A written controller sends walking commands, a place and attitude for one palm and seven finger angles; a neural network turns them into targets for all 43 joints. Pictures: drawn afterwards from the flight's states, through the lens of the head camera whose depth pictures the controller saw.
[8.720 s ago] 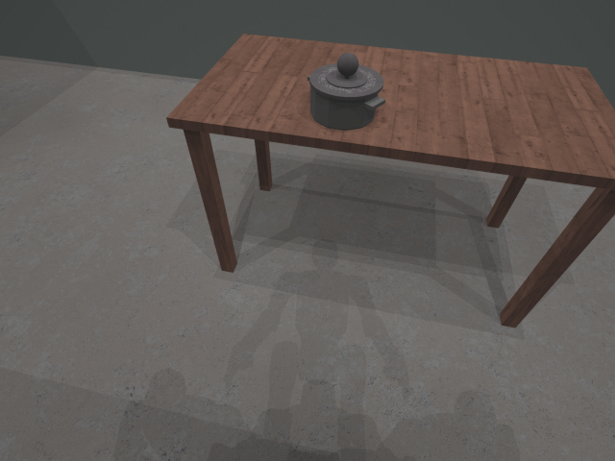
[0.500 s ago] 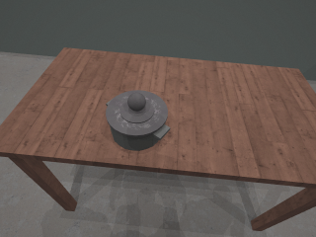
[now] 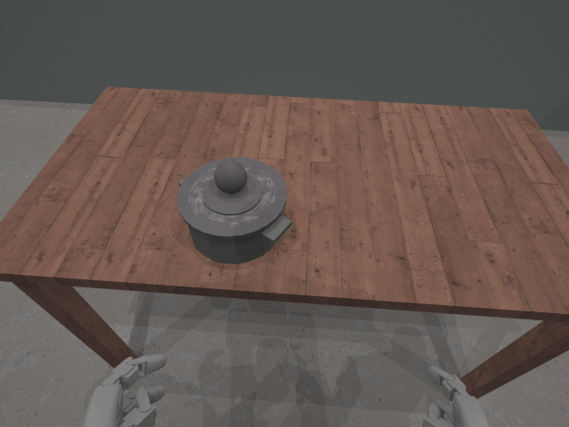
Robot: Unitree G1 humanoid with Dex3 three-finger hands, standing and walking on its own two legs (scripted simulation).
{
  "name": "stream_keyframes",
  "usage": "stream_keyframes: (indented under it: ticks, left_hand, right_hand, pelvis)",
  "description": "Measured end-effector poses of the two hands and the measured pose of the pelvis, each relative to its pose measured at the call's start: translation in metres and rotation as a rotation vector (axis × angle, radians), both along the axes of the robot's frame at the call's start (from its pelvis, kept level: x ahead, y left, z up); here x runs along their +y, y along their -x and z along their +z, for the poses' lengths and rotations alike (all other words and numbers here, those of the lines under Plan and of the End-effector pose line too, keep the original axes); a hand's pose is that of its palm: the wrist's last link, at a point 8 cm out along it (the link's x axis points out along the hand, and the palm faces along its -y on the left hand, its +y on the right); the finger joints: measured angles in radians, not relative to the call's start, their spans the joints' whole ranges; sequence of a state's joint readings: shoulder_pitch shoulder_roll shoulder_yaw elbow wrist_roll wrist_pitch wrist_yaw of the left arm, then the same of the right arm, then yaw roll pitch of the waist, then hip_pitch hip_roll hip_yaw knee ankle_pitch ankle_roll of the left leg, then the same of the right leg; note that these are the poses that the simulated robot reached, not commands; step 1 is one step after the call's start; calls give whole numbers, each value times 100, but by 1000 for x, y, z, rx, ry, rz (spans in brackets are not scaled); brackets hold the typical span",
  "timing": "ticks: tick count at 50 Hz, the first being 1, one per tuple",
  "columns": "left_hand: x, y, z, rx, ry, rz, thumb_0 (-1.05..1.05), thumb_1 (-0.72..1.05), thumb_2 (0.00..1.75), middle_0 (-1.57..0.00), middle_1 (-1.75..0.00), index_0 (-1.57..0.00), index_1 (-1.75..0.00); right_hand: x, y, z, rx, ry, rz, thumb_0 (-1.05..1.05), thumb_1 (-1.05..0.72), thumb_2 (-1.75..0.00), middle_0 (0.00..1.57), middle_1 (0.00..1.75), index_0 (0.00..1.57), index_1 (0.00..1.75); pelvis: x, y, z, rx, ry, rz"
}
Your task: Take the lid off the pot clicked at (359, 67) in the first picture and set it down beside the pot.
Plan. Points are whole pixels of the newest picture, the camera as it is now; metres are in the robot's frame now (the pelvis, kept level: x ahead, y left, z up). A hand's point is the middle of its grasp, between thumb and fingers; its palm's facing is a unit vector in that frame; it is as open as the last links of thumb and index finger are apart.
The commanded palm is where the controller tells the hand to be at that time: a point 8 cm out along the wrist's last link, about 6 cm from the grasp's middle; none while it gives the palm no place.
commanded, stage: lift the closed hand beside the body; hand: left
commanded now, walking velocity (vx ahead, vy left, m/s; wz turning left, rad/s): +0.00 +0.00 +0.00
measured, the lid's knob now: (230, 177) +0.48 +0.11 +0.08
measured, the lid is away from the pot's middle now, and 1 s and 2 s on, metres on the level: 0.00 0.00 0.00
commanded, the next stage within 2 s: raise the hand higher, near the body in 0.30 s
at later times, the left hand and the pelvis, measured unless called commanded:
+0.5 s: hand (117, 410) +0.15 +0.22 -0.01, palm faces +0.27 -0.89 -0.37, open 3.1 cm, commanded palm +0.10 +0.25 +0.03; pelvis +0.02 -0.02 +0.00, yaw +1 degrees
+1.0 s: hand (93, 373) +0.17 +0.23 +0.05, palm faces +0.25 -0.89 -0.38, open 3.1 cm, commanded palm +0.13 +0.27 +0.09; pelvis +0.03 +0.01 +0.00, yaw +0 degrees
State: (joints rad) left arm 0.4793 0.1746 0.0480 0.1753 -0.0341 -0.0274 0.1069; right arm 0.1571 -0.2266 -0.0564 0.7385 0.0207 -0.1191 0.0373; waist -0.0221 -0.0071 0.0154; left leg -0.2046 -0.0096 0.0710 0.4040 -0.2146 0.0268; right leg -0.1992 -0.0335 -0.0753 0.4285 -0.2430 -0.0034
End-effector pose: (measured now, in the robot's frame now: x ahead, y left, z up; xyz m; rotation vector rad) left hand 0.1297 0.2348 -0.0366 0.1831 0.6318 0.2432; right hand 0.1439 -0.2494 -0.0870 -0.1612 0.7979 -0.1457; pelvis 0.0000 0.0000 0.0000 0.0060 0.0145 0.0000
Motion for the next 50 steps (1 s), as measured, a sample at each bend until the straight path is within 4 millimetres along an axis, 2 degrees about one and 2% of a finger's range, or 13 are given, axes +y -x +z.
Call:
stream_keyframes:
  ticks: [2,5,7,10,13,18,24,29,35,38,41,45,50]
  left_hand:
    - [0,13,6,-18,-8,15,2,92,90,-62,-77,-63,-77]
    - [6,31,2,21,-29,57,1,91,90,-75,-90,-75,-90]
    - [10,38,1,49,-43,86,1,90,90,-84,-100,-84,-100]
    - [15,39,14,25,-75,112,2,90,90,-97,-114,-97,-114]
    - [16,34,28,-22,-103,123,2,90,90,-108,-127,-108,-127]
    - [15,29,26,2,-101,122,2,90,90,-121,-140,-121,-140]
    - [21,12,52,-76,-150,87,2,90,90,-127,-147,-127,-147]
    - [24,9,55,-57,-165,49,2,90,90,-128,-149,-128,-149]
    - [26,-1,78,-150,-192,8,2,90,90,-129,-150,-129,-150]
    - [28,-3,81,-175,-190,4,2,90,90,-129,-150,-129,-150]
    - [27,-6,85,-196,-183,-10,2,90,90,-129,-150,-129,-150]
    - [31,-11,103,-274,-206,-24,2,89,90,-129,-150,-129,-150]
    - [38,-12,112,-323,-222,-19,2,89,90,-129,-150,-129,-150]
  right_hand:
    - [-1,-23,14,-67,13,30,1,-91,-89,20,30,20,30]
    - [1,-52,27,-133,30,87,1,-91,-89,19,30,20,30]
    - [3,-65,31,-152,41,124,1,-91,-89,19,30,20,30]
    - [9,-76,32,-165,44,161,1,-91,-89,19,30,20,30]
    - [15,-78,26,-148,23,164,1,-90,-89,20,30,20,30]
    - [19,-64,9,-71,-14,131,1,-90,-89,20,30,20,30]
    - [16,-45,-5,14,-13,97,1,-90,-89,20,30,20,30]
    - [10,-39,-10,36,-13,50,1,-90,-89,20,30,20,30]
    - [10,-48,-3,3,16,48,1,-90,-89,20,30,20,30]
    - [13,-57,2,-26,16,46,1,-90,-89,20,30,20,30]
    - [19,-66,8,-63,20,63,1,-90,-89,20,30,20,30]
    - [29,-76,15,-104,18,91,1,-90,-89,20,30,20,30]
    - [43,-82,19,-127,-1,117,1,-90,-89,20,30,20,30]
  pelvis:
    - [-5,-1,0,-6,4,7]
    - [-10,0,-1,-13,10,24]
    - [-14,1,-1,-15,13,31]
    - [-18,-1,0,-15,13,33]
    - [-19,-7,0,-12,11,35]
    - [-21,-15,0,-14,6,28]
    - [-20,-23,1,-18,6,17]
    - [-15,-27,1,-12,7,4]
    - [-9,-30,2,-11,9,1]
    - [-6,-30,2,-13,10,-2]
    - [-3,-30,2,-15,12,-2]
    - [1,-30,2,-18,14,1]
    - [5,-28,2,-23,16,1]
